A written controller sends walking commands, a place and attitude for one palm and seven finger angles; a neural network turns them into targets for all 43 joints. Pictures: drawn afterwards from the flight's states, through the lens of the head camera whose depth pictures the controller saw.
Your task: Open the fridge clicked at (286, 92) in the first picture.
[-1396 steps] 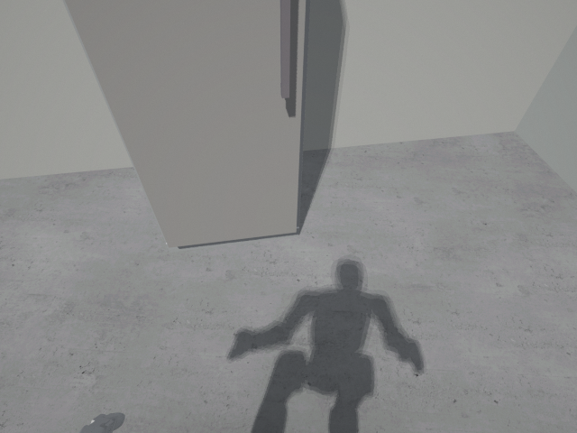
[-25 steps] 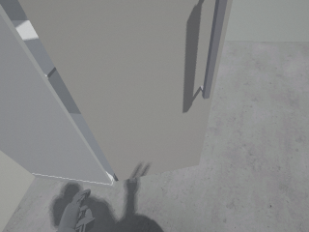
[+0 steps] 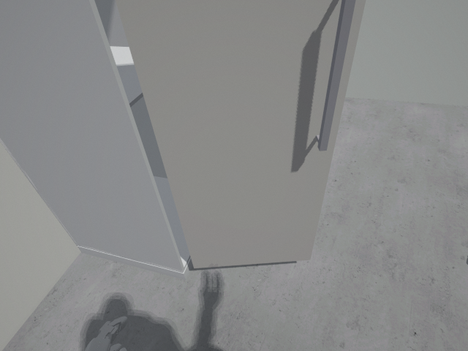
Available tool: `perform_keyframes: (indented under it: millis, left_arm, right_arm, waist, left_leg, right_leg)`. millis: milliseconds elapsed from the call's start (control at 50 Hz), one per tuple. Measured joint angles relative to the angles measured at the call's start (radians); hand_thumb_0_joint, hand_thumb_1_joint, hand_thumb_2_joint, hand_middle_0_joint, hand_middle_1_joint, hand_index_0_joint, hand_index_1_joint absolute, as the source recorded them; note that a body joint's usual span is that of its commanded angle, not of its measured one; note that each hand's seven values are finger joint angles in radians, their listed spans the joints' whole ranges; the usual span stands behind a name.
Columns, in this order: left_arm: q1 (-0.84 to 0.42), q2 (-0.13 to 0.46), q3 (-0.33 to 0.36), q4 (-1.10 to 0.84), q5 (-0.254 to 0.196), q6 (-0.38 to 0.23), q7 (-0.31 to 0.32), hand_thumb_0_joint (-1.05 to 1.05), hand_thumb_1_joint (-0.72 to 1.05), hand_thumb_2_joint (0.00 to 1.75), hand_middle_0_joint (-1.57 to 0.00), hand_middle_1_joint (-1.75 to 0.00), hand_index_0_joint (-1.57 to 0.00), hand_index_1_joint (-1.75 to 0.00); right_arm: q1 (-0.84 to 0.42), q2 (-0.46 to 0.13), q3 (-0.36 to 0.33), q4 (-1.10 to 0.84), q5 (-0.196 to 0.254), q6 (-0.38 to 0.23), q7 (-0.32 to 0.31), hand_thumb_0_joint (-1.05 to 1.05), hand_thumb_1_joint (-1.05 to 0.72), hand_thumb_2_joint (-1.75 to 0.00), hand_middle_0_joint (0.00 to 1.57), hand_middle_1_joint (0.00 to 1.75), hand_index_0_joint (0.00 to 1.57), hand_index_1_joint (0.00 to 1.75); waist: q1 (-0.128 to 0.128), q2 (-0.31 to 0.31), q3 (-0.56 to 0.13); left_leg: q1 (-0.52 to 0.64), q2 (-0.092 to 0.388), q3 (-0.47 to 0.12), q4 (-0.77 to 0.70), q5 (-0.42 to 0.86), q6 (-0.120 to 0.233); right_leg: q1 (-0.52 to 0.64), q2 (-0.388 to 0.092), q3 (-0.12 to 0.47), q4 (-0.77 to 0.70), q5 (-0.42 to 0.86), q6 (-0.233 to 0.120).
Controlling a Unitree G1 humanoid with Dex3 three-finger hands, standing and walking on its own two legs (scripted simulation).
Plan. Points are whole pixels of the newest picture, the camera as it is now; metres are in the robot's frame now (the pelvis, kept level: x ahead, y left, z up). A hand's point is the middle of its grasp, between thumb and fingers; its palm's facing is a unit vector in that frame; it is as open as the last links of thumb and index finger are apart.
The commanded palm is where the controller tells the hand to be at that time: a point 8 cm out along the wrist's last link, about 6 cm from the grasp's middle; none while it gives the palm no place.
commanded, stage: stop stepping back and stand still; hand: right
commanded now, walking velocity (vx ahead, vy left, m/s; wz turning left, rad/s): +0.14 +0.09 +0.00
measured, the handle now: (331, 80) +0.68 -0.22 +0.18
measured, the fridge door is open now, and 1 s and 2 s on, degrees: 71 71 71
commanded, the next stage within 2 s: let the arm hang, fingers relaxed in 0.96 s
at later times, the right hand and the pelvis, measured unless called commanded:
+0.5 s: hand out of the picture +0.17 -0.29 +0.17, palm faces +0.51 +0.79 -0.33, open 7.4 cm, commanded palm +0.10 -0.32 +0.19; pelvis -0.04 -0.02 -0.01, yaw -1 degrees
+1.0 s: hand out of the picture +0.20 -0.29 +0.17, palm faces +0.41 +0.80 -0.43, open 7.4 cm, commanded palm +0.13 -0.33 +0.19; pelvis +0.00 -0.02 +0.01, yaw -1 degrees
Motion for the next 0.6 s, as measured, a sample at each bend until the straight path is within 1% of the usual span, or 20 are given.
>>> perform_keyframes:
  millis: [20,40,80,120,140,180,200,240,260,300,320,340,380,420,440,460,500,520,560,600]
  left_arm:
    - [0.003,0.003,0.008,0.014,-0.004,-0.004,0.007,0.01,0.9,0.9,-0.2,-0.3,-0.21,-0.3]
    - [-0.001,0.001,0.011,0.025,-0.007,-0.006,0.011,0.01,0.9,0.9,-0.2,-0.3,-0.21,-0.3]
    - [-0.007,-0.01,0.01,0.028,-0.003,-0.014,0.013,0.01,0.9,0.9,-0.2,-0.3,-0.21,-0.3]
    - [-0.004,-0.029,0.007,0.014,0.008,-0.03,0.008,0.01,0.9,0.9,-0.2,-0.3,-0.21,-0.3]
    - [0.002,-0.037,0.004,0.005,0.011,-0.039,0.002,0.01,0.9,0.9,-0.2,-0.3,-0.21,-0.3]
    - [0.014,-0.047,-0.004,-0.013,0.016,-0.048,-0.008,0.01,0.9,0.9,-0.2,-0.3,-0.2,-0.3]
    - [0.02,-0.051,-0.008,-0.023,0.018,-0.048,-0.013,0.01,0.9,0.9,-0.2,-0.3,-0.2,-0.3]
    - [0.019,-0.048,-0.005,-0.037,0.025,-0.038,-0.016,0.01,0.9,0.9,-0.2,-0.3,-0.21,-0.3]
    - [0.014,-0.045,-0.001,-0.034,0.025,-0.03,-0.018,0.01,0.9,0.9,-0.2,-0.3,-0.21,-0.3]
    - [0.008,-0.038,0.007,-0.012,0.021,-0.017,-0.021,0.01,0.9,0.9,-0.2,-0.3,-0.21,-0.3]
    - [0.008,-0.033,0.01,0.001,0.019,-0.013,-0.021,0.01,0.9,0.9,-0.2,-0.3,-0.21,-0.3]
    - [0.01,-0.028,0.012,0.01,0.016,-0.01,-0.019,0.01,0.9,0.9,-0.2,-0.3,-0.21,-0.3]
    - [0.015,-0.018,0.015,0.022,0.012,-0.009,-0.011,0.01,0.9,0.9,-0.2,-0.3,-0.21,-0.3]
    - [0.018,0.0,0.019,0.017,0.009,-0.019,0.001,0.01,0.9,0.9,-0.2,-0.3,-0.21,-0.3]
    - [0.013,0.011,0.023,0.011,0.009,-0.027,0.006,0.01,0.9,0.9,-0.2,-0.3,-0.21,-0.3]
    - [-0.003,0.013,0.026,0.01,0.008,-0.032,0.009,0.01,0.9,0.9,-0.2,-0.3,-0.21,-0.3]
    - [-0.037,-0.01,0.025,0.014,0.008,-0.039,0.008,0.01,0.9,0.9,-0.2,-0.3,-0.21,-0.3]
    - [-0.047,-0.025,0.022,0.011,0.01,-0.043,0.004,0.01,0.9,0.9,-0.2,-0.3,-0.21,-0.3]
    - [-0.054,-0.053,0.008,-0.006,0.013,-0.054,-0.007,0.01,0.9,0.9,-0.2,-0.3,-0.2,-0.3]
    - [-0.054,-0.068,-0.007,-0.026,0.014,-0.063,-0.021,0.01,0.9,0.9,-0.2,-0.3,-0.2,-0.3]
  right_arm:
    - [-0.027,0.008,-0.002,0.029,-0.003,0.002,-0.003,0.01,-0.88,-0.9,0.21,0.3,0.22,0.31]
    - [-0.045,0.014,-0.007,0.056,-0.003,0.003,-0.007,0.01,-0.88,-0.9,0.21,0.3,0.22,0.31]
    - [-0.041,0.017,-0.024,0.084,0.003,0.012,-0.01,0.01,-0.89,-0.9,0.21,0.3,0.21,0.31]
    - [-0.015,0.011,-0.032,0.078,-0.001,0.018,-0.008,0.02,-0.89,-0.9,0.2,0.3,0.21,0.3]
    - [0.006,0.005,-0.031,0.064,-0.003,0.014,-0.006,0.02,-0.89,-0.9,0.2,0.3,0.21,0.3]
    - [0.056,-0.009,-0.025,0.027,-0.01,0.003,0.0,0.02,-0.89,-0.9,0.2,0.3,0.21,0.3]
    - [0.082,-0.021,-0.025,0.007,-0.015,-0.004,0.003,0.02,-0.89,-0.9,0.2,0.3,0.21,0.3]
    - [0.115,-0.039,-0.023,-0.016,-0.021,-0.021,0.012,0.02,-0.89,-0.9,0.21,0.3,0.21,0.3]
    - [0.121,-0.046,-0.022,-0.024,-0.021,-0.026,0.015,0.02,-0.89,-0.9,0.21,0.3,0.21,0.31]
    - [0.117,-0.048,-0.025,-0.027,-0.02,-0.037,0.013,0.02,-0.88,-0.9,0.21,0.3,0.22,0.31]
    - [0.106,-0.04,-0.027,-0.015,-0.02,-0.044,0.009,0.02,-0.88,-0.9,0.21,0.3,0.22,0.31]
    - [0.091,-0.028,-0.027,0.004,-0.02,-0.047,0.004,0.01,-0.88,-0.9,0.21,0.3,0.22,0.31]
    - [0.05,0.003,-0.025,0.045,-0.023,-0.043,-0.008,0.01,-0.88,-0.9,0.21,0.3,0.22,0.31]
    - [0.004,0.035,-0.015,0.069,-0.023,-0.031,-0.019,0.01,-0.88,-0.9,0.21,0.3,0.22,0.31]
    - [-0.016,0.049,-0.01,0.072,-0.022,-0.026,-0.022,0.01,-0.88,-0.9,0.21,0.3,0.22,0.31]
    - [-0.036,0.055,-0.009,0.074,-0.021,-0.021,-0.025,0.01,-0.88,-0.9,0.21,0.3,0.22,0.31]
    - [-0.049,0.047,-0.019,0.078,-0.02,-0.017,-0.023,0.02,-0.89,-0.9,0.21,0.3,0.21,0.31]
    - [-0.045,0.037,-0.025,0.076,-0.021,-0.015,-0.02,0.02,-0.89,-0.9,0.2,0.3,0.21,0.31]
    - [-0.021,0.019,-0.031,0.058,-0.023,-0.013,-0.014,0.02,-0.89,-0.9,0.2,0.3,0.21,0.3]
    - [0.014,0.006,-0.033,0.027,-0.028,-0.02,-0.008,0.02,-0.89,-0.9,0.2,0.3,0.21,0.3]
  waist:
    - [0.018,0.005,0.006]
    - [0.027,0.017,0.017]
    - [0.048,0.033,0.034]
    - [0.067,0.037,0.048]
    - [0.075,0.035,0.053]
    - [0.084,0.027,0.059]
    - [0.085,0.028,0.059]
    - [0.078,0.011,0.07]
    - [0.067,0.004,0.076]
    - [0.034,0.009,0.08]
    - [0.023,0.01,0.076]
    - [0.015,0.011,0.069]
    - [0.006,0.015,0.06]
    - [0.008,0.004,0.061]
    - [0.013,-0.01,0.065]
    - [0.018,-0.009,0.08]
    - [0.025,0.016,0.102]
    - [0.033,0.025,0.106]
    - [0.044,0.03,0.112]
    - [0.049,0.015,0.12]
  left_leg:
    - [-0.008,0.013,0.008,0.026,-0.013,-0.008]
    - [-0.012,0.025,0.001,0.042,-0.01,-0.01]
    - [-0.037,0.027,-0.023,0.087,-0.034,-0.001]
    - [-0.07,0.01,-0.024,0.137,-0.067,0.01]
    - [-0.076,0.001,-0.012,0.128,-0.07,0.015]
    - [-0.06,-0.01,0.023,0.049,-0.063,0.024]
    - [-0.046,-0.011,0.034,0.0,-0.062,0.03]
    - [-0.043,-0.017,0.042,-0.048,0.013,0.056]
    - [-0.051,-0.019,0.043,-0.046,0.055,0.066]
    - [-0.063,-0.011,0.031,-0.032,0.121,0.079]
    - [-0.064,-0.007,0.027,-0.023,0.119,0.073]
    - [-0.065,-0.001,0.024,-0.016,0.109,0.065]
    - [-0.066,0.014,0.023,0.008,0.082,0.055]
    - [-0.077,0.025,0.034,0.059,0.048,0.042]
    - [-0.094,0.026,0.042,0.101,0.025,0.034]
    - [-0.107,0.029,0.036,0.146,-0.001,0.027]
    - [-0.137,0.028,0.0,0.229,-0.068,0.018]
    - [-0.148,0.024,-0.007,0.25,-0.081,0.015]
    - [-0.137,0.015,0.002,0.196,-0.064,0.014]
    - [-0.106,0.002,0.018,0.104,0.051,0.034]
  right_leg:
    - [0.004,0.015,0.004,-0.011,0.012,-0.017]
    - [0.009,0.028,-0.002,-0.012,0.024,-0.032]
    - [0.027,0.039,-0.02,-0.045,0.054,-0.046]
    - [0.051,0.037,-0.026,-0.111,0.097,-0.045]
    - [0.062,0.034,-0.024,-0.145,0.118,-0.044]
    - [0.07,0.029,-0.02,-0.183,0.127,-0.038]
    - [0.063,0.032,-0.02,-0.183,0.111,-0.034]
    - [0.022,0.031,-0.014,-0.118,0.027,-0.022]
    - [-0.011,0.031,-0.009,-0.04,-0.021,-0.014]
    - [-0.071,0.035,-0.01,0.156,-0.07,-0.003]
    - [-0.087,0.032,-0.011,0.218,-0.085,-0.002]
    - [-0.089,0.025,-0.016,0.24,-0.092,-0.004]
    - [-0.053,0.004,-0.03,0.178,-0.094,-0.012]
    - [0.021,-0.016,-0.027,0.035,-0.102,-0.023]
    - [0.038,-0.022,-0.015,-0.017,-0.06,-0.023]
    - [0.031,-0.016,-0.016,-0.009,0.014,-0.016]
    - [0.033,0.004,-0.03,0.01,0.034,-0.008]
    - [0.039,0.01,-0.032,0.002,0.032,-0.006]
    - [0.051,0.013,-0.025,-0.026,0.035,-0.001]
    - [0.053,0.004,-0.012,-0.034,0.038,0.008]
